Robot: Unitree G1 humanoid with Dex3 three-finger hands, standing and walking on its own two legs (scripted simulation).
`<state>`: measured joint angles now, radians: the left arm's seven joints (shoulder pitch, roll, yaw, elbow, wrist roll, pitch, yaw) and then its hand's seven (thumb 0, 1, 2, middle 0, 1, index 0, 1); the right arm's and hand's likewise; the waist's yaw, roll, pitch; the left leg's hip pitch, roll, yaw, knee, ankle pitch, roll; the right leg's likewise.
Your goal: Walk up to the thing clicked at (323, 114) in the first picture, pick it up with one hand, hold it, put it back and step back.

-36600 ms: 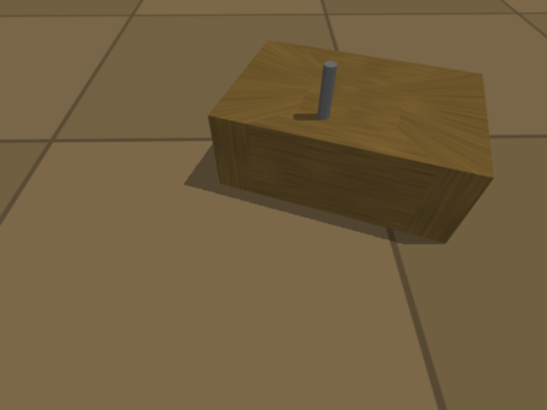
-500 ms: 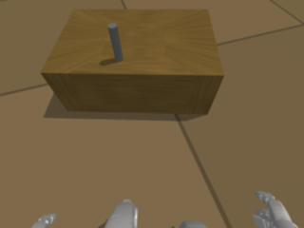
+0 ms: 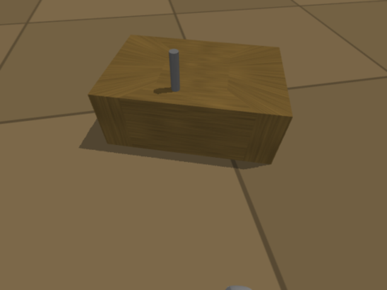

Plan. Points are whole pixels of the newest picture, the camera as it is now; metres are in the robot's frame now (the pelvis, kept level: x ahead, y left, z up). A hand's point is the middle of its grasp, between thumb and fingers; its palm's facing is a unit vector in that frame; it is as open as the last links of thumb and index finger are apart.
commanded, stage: step back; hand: left
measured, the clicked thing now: (174, 71) +1.17 +0.13 -0.23
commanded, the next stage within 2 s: stand in 0.74 s
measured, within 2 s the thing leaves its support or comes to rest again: neither
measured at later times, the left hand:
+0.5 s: hand out of the picture +0.10 +0.28 -0.15, palm faces +0.00 -0.94 -0.35, open 7.4 cm
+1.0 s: hand out of the picture +0.13 +0.26 -0.13, palm faces -0.05 -0.94 -0.34, open 7.4 cm
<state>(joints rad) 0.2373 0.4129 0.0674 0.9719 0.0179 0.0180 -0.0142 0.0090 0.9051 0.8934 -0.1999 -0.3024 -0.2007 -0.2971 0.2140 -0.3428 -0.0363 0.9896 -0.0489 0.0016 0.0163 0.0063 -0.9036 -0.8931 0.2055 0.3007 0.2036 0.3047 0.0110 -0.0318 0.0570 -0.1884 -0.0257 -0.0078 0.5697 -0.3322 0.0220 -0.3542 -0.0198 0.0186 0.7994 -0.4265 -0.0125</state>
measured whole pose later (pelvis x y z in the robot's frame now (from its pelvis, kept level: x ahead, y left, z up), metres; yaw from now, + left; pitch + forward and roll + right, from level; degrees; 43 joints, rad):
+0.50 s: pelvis +0.03 +0.02 +0.00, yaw -1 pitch -3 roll -1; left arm 0.17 0.38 0.03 1.04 0.01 -0.02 -0.01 0.01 0.91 0.89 -0.20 -0.30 -0.20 -0.30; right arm 0.12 -0.33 -0.03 1.05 -0.03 -0.01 0.01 0.01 -0.91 -0.89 0.20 0.30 0.20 0.30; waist 0.02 -0.01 0.06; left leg -0.23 0.02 0.01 0.57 -0.29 0.00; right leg -0.19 -0.02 0.00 0.54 -0.30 0.02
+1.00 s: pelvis +0.03 +0.01 +0.02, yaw -2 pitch -3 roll +0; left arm 0.07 0.35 0.00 1.12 0.01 -0.02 -0.01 0.01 0.91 0.89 -0.20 -0.30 -0.20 -0.30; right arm 0.06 -0.34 -0.02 1.13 -0.01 -0.02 0.01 0.00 -0.91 -0.89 0.20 0.30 0.20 0.30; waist -0.01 0.00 0.06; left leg -0.11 0.01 0.02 0.33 -0.17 -0.01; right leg -0.09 -0.02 0.01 0.34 -0.20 0.02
